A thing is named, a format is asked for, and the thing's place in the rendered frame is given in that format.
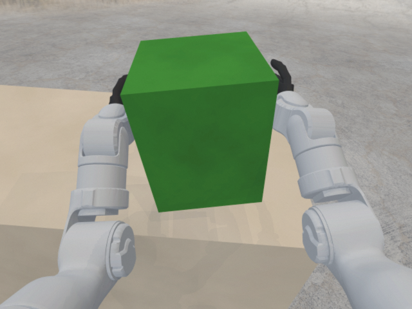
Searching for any left robot upper arm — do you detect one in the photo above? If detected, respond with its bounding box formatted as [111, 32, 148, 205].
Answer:
[0, 221, 136, 309]

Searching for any carton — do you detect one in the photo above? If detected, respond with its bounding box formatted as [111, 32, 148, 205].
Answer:
[120, 32, 279, 212]

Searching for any pedestal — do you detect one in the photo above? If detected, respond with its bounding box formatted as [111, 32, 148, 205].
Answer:
[0, 85, 318, 309]

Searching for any robot right hand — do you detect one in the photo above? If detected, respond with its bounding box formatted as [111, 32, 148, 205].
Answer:
[270, 59, 294, 94]

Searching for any right robot forearm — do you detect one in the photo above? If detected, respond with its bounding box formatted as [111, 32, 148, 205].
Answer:
[272, 91, 384, 250]

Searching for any right robot upper arm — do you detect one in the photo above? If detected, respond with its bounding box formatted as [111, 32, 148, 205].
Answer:
[302, 200, 412, 309]

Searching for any robot left hand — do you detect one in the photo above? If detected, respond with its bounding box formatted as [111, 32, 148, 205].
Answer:
[109, 75, 127, 105]

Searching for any left robot forearm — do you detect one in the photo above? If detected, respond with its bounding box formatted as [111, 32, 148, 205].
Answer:
[58, 104, 135, 268]

